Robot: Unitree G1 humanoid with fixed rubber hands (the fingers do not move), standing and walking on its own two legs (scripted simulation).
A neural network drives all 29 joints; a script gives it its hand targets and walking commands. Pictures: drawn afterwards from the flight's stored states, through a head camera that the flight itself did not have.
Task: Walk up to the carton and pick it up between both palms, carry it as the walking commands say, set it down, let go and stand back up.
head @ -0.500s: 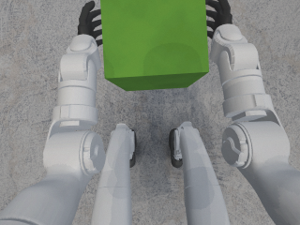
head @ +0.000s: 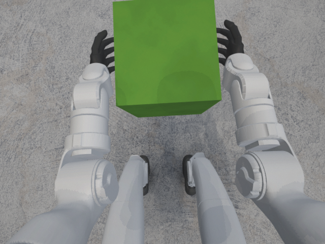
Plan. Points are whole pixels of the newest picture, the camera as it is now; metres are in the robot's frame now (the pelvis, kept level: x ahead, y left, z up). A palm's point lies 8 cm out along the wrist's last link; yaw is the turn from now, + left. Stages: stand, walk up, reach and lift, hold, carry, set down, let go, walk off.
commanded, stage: reach and lift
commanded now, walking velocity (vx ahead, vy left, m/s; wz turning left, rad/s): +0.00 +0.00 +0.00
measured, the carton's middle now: (166, 70) +0.49 +0.01 -0.09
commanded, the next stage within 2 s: none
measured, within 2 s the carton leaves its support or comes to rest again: neither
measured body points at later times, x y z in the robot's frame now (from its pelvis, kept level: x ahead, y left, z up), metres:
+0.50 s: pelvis +0.05 +0.00 +0.05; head +0.11 +0.01 +0.50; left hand +0.44 +0.16 +0.08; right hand +0.45 -0.13 +0.09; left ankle +0.14 +0.14 -0.67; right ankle +0.14 -0.12 -0.67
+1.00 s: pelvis +0.09 +0.00 +0.07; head +0.06 +0.00 +0.52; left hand +0.42 +0.15 +0.11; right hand +0.43 -0.14 +0.12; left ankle +0.14 +0.14 -0.67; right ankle +0.14 -0.12 -0.67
